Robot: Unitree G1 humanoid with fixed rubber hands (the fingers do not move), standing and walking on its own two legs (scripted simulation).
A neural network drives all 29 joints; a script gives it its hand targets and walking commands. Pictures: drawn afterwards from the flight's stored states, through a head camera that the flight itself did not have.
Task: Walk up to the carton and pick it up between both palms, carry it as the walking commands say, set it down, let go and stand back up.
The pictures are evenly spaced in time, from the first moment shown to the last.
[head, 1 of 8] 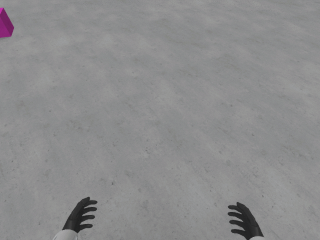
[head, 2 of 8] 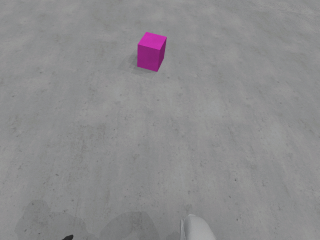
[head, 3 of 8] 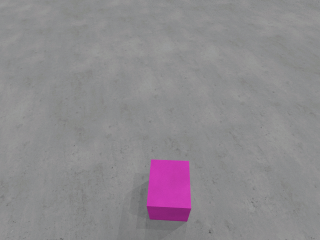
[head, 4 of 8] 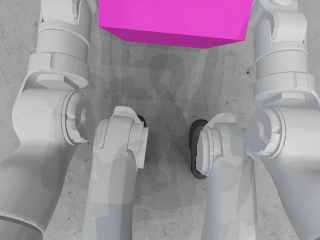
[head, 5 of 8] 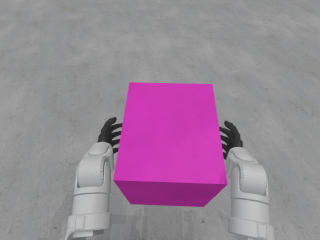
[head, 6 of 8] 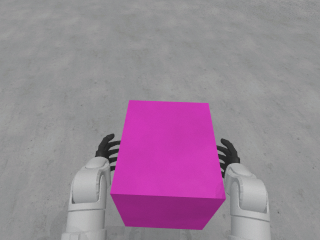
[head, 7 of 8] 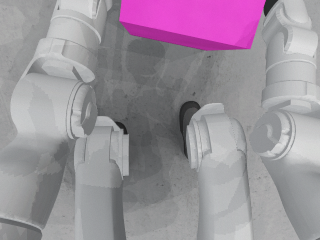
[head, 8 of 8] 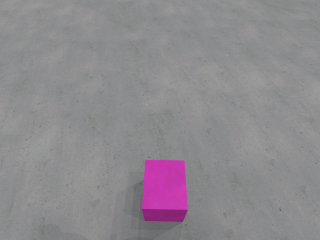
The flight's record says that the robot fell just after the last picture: no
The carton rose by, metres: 0.69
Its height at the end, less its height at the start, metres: +0.00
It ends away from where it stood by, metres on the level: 1.65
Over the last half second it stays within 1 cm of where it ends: yes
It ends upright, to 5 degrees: yes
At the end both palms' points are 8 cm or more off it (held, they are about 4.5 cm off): yes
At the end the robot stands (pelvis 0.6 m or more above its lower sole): yes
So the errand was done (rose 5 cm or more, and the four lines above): yes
